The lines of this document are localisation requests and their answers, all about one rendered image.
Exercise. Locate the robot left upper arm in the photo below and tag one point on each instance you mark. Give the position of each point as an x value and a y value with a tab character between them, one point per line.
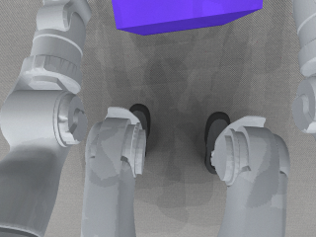
40	127

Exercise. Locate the robot left shin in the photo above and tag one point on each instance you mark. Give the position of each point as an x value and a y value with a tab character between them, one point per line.
92	139

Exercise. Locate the carton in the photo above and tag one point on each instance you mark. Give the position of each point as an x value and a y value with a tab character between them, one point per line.
152	17

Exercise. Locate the robot right forearm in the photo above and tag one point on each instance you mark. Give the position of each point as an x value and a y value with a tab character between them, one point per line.
304	16

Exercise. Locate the left robot thigh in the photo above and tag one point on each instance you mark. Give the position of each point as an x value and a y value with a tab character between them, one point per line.
108	198

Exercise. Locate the robot right upper arm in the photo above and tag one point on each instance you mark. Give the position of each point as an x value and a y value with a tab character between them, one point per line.
304	105

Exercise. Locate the robot left forearm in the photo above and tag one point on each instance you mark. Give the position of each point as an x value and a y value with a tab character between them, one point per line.
58	45

